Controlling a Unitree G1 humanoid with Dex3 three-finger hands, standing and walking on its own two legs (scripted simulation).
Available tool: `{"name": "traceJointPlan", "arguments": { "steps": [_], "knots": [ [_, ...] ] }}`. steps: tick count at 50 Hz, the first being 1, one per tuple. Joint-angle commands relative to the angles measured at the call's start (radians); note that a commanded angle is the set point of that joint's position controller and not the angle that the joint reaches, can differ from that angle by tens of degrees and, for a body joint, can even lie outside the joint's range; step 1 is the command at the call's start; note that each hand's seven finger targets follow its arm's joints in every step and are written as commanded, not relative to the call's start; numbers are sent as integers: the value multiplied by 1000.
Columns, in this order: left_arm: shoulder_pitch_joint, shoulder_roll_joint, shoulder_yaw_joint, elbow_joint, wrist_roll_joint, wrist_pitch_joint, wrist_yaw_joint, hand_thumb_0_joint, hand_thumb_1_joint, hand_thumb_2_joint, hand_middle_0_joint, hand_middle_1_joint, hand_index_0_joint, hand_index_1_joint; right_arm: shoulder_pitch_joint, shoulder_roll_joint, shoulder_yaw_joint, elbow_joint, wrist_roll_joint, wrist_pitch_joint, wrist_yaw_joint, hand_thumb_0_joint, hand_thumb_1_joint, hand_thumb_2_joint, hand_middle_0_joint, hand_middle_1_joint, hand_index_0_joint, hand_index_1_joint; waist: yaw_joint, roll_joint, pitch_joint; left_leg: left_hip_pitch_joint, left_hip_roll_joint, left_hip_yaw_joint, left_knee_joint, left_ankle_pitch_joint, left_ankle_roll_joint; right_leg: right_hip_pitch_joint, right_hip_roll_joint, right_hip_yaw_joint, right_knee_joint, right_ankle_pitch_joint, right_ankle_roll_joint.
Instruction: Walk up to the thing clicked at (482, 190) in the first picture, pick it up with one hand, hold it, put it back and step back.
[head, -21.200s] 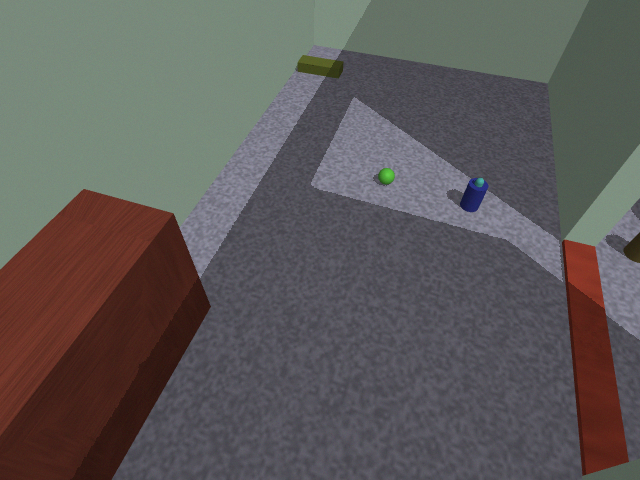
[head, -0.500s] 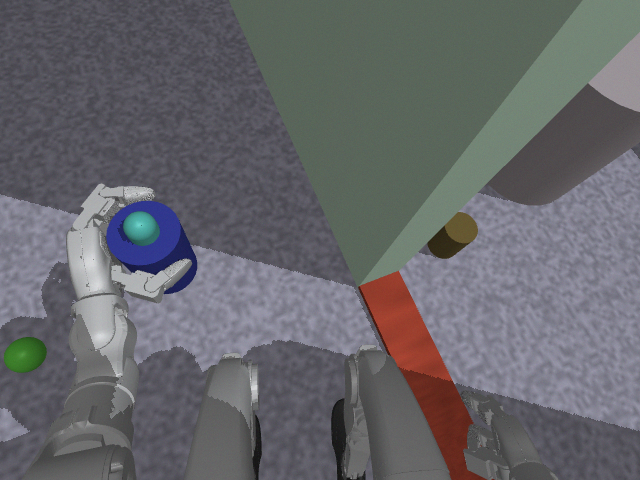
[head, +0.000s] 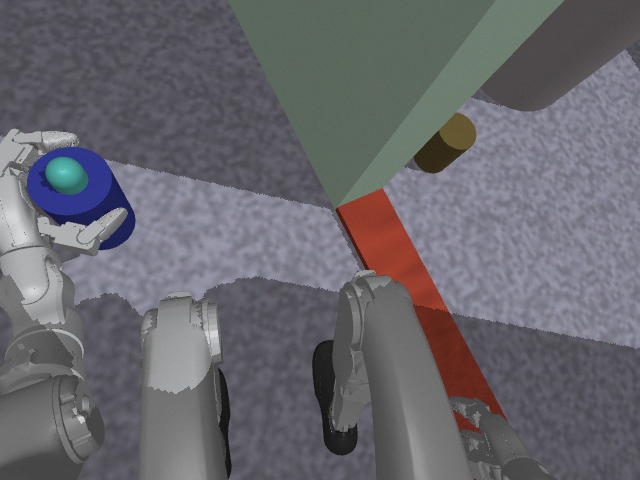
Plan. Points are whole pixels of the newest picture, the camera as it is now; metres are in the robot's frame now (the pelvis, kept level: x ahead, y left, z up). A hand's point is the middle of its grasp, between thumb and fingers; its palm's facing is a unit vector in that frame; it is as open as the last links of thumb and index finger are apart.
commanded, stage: crouch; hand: left
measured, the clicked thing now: (84, 198) +0.45 +0.24 -0.09
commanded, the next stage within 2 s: lower in 0.64 s
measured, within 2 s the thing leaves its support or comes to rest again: neither
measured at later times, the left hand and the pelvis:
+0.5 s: hand (89, 213) +0.45 +0.26 -0.17, palm faces +0.27 -0.96 -0.03, open 11.1 cm; pelvis +0.00 +0.00 -0.07, yaw -3 degrees
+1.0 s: hand (107, 221) +0.46 +0.25 -0.23, palm faces +0.27 -0.96 -0.02, open 11.1 cm; pelvis +0.00 +0.01 -0.09, yaw -6 degrees
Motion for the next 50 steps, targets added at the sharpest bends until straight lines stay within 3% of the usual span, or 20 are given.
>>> {"name": "traceJointPlan", "arguments": {
  "steps": [1, 2, 6, 8, 10, 12, 13, 15, 18, 19, 24, 28, 29, 31, 37, 39, 42, 44, 45, 50],
  "knots": [
    [-512, 354, 79, -365, -50, -153, 1, 0, -68, 1274, -1180, -1411, -1199, -1418, 127, -228, -55, -44, -1, -19, -21, 0, -905, -910, 200, 300, 200, 300, 12, 325, -778, 481, -20, 13, -259, 92, -13, 351, 38, 12, -165, 107, -24],
    [-514, 332, 68, -345, -52, -149, -2, 0, -73, 1267, -1187, -1413, -1205, -1419, 127, -231, -51, -43, -1, -19, -22, 0, -910, -911, 200, 300, 200, 300, 2, 320, -758, 477, -18, 1, -249, 89, -15, 321, 36, 5, -147, 108, -24],
    [-467, 343, 79, -262, -45, -142, -27, 0, -38, 1252, -1178, -1396, -1202, -1396, 128, -250, -32, -34, -11, -14, -21, 0, -907, -909, 200, 300, 200, 300, -21, 297, -706, 422, -18, -4, -183, 133, -10, 291, 38, -8, -105, 145, -22],
    [-453, 349, 89, -218, -43, -142, -38, 0, -45, 1251, -1194, -1410, -1222, -1406, 127, -254, -23, -33, -16, -9, -18, 0, -906, -907, 200, 300, 200, 300, -26, 278, -659, 361, -20, 1, -165, 100, -7, 285, 41, -13, -99, 122, -19],
    [-415, 348, 90, -199, -47, -143, -51, 0, -33, 1243, -1185, -1397, -1215, -1391, 109, -264, -19, -37, -21, -6, -16, 0, -898, -905, 200, 300, 200, 300, -9, 278, -612, 340, -17, -3, -160, 50, -6, 243, 45, -23, -87, 77, -20],
    [-404, 352, 100, -183, -52, -145, -66, 0, -26, 1259, -1205, -1421, -1240, -1411, 117, -275, -10, -40, -25, -1, -13, 0, -897, -903, 200, 300, 200, 300, -19, 284, -615, 334, -17, -6, -141, 54, -7, 249, 47, -33, -74, 85, -17],
    [-386, 372, 119, -193, -56, -146, -69, 0, -10, 1262, -1209, -1424, -1245, -1413, 106, -280, -7, -44, -27, 0, -11, 0, -895, -902, 200, 300, 200, 300, -2, 287, -616, 330, -17, -9, -138, 50, -8, 239, 47, -37, -60, 80, -19],
    [-407, 408, 134, -217, -53, -149, -73, 0, 8, 1272, -1198, -1422, -1234, -1412, 117, -287, 1, -43, -31, 4, -8, 0, -896, -904, 200, 300, 200, 300, -9, 314, -651, 343, -16, -13, -120, 99, -12, 257, 47, -41, -34, 120, -19],
    [-422, 400, 124, -255, -58, -151, -75, 0, 47, 1265, -1178, -1402, -1210, -1393, 115, -297, 11, -46, -39, 11, -6, 0, -895, -904, 200, 300, 200, 300, -16, 349, -678, 386, -12, -32, -105, 164, -21, 242, 46, -50, -1, 167, -23],
    [-402, 415, 145, -262, -58, -151, -68, 0, 61, 1264, -1181, -1400, -1212, -1392, 126, -300, 13, -46, -43, 14, -7, 0, -895, -905, 200, 300, 200, 300, -11, 348, -691, 390, -11, -33, -97, 190, -22, 264, 48, -51, -2, 189, -21],
    [-463, 441, 114, -348, -51, -169, -60, 0, 87, 1271, -1169, -1382, -1189, -1383, 107, -300, 24, -31, -59, 16, -7, 0, -899, -908, 200, 300, 200, 300, -28, 400, -662, 374, -7, -30, -61, 170, -21, 237, 52, -45, 10, 182, -23],
    [-436, 415, 106, -336, -64, -173, -59, 0, 61, 1273, -1172, -1395, -1191, -1398, 106, -312, 37, -28, -69, 17, -6, 0, -906, -910, 200, 300, 200, 300, -48, 407, -645, 400, -3, -43, -44, 194, -24, 228, 52, -57, 19, 202, -22],
    [-436, 433, 105, -320, -59, -173, -54, 0, 37, 1262, -1172, -1390, -1194, -1391, 98, -312, 39, -28, -70, 21, -8, 0, -903, -908, 200, 300, 200, 300, -47, 397, -625, 362, -5, -40, -40, 168, -22, 230, 54, -56, 17, 184, -21],
    [-425, 402, 93, -273, -65, -173, -52, 0, 40, 1260, -1179, -1391, -1202, -1391, 96, -315, 50, -28, -73, 21, -5, 0, -903, -907, 200, 300, 200, 300, -67, 361, -604, 336, -6, -46, -24, 159, -18, 245, 54, -64, 15, 186, -16],
    [-374, 410, 96, -196, -62, -179, -61, 0, 42, 1297, -1224, -1441, -1254, -1436, 65, -334, 71, -41, -84, 29, -2, 0, -896, -903, 200, 300, 200, 300, -61, 359, -536, 332, -4, -61, -17, 159, -22, 199, 56, -89, 41, 176, -19],
    [-351, 427, 118, -161, -59, -180, -52, 0, 14, 1254, -1265, -1434, -1279, -1441, 61, -336, 81, -46, -88, 32, 2, 0, -906, -905, 200, 300, 200, 300, -57, 347, -525, 311, -3, -62, -10, 155, -22, 213, 59, -94, 45, 174, -18],
    [-335, 424, 133, -72, -57, -193, -42, 0, 28, 1274, -1280, -1448, -1296, -1454, 48, -350, 102, -59, -97, 37, 9, 0, -903, -904, 200, 300, 199, 300, -78, 304, -474, 277, -2, -74, 10, 142, -19, 211, 63, -108, 50, 168, -14],
    [-358, 420, 116, -73, -52, -214, -43, 0, 29, 1281, -1287, -1457, -1308, -1459, 33, -361, 111, -66, -105, 39, 13, 0, -901, -903, 200, 300, 200, 300, -100, 311, -445, 280, 1, -87, 9, 122, -20, 194, 62, -120, 56, 155, -13],
    [-368, 474, 146, -94, -50, -227, -40, 0, 49, 1276, -1294, -1451, -1311, -1455, 28, -366, 115, -69, -108, 40, 14, 0, -899, -902, 200, 300, 200, 300, -82, 322, -456, 279, 1, -87, 11, 109, -20, 200, 66, -120, 57, 142, -14],
    [-399, 519, 134, -162, -44, -273, -36, 0, 123, 1271, -1282, -1433, -1298, -1436, 1, -384, 144, -78, -133, 38, 17, 0, -908, -906, 200, 300, 200, 300, -105, 409, -493, 363, 13, -105, 21, 156, -32, 210, 66, -126, 83, 180, -14]
  ]
}}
